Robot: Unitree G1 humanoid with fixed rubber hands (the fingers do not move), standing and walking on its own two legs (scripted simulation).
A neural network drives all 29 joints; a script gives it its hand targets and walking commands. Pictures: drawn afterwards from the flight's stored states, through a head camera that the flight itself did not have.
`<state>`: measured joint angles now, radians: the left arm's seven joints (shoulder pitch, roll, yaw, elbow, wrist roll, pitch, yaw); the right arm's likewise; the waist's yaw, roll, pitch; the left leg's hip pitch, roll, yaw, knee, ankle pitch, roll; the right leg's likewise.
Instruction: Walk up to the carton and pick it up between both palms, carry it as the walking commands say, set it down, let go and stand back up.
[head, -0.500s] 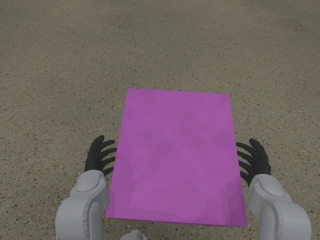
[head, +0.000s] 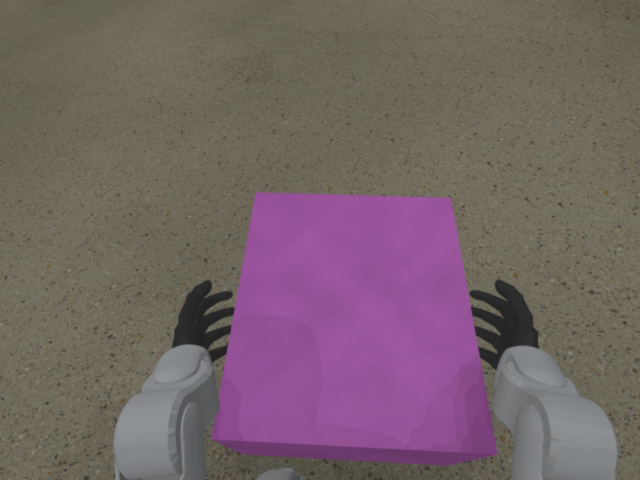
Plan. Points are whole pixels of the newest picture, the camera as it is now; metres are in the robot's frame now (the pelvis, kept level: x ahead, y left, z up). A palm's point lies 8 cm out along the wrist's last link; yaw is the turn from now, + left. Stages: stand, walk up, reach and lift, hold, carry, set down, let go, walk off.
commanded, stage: carry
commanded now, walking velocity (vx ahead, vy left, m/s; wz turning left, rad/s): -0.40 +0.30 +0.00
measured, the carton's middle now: (348, 324) +0.32 -0.02 +0.01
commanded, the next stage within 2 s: none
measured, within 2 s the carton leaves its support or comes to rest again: neither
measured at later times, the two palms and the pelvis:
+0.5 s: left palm (25, 435) +0.18 +0.31 +0.09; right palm (363, 433) +0.17 -0.03 +0.07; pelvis -0.07 +0.15 +0.00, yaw -4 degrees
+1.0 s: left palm out of the picture +0.01 +0.45 +0.07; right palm out of the picture -0.01 +0.11 +0.08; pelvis -0.24 +0.30 +0.00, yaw -5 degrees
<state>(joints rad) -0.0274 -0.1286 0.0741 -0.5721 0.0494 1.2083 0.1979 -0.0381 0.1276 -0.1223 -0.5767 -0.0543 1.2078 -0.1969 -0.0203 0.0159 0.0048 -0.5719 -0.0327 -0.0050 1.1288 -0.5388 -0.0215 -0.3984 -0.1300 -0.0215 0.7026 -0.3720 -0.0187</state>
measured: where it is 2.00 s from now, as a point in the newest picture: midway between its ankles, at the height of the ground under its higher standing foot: outside the picture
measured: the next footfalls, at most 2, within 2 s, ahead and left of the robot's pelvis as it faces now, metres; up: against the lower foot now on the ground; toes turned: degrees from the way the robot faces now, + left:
left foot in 0.18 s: +0.09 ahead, +0.18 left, +0.00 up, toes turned -2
right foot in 0.54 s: -0.11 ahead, +0.08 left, +0.00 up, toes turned -12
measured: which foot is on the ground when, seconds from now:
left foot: up 0.00-0.16, down 0.18-0.54, up 0.56-0.88, down 0.90-1.00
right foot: down 0.00-0.20, up 0.22-0.52, down 0.54-0.92, up 0.94-1.00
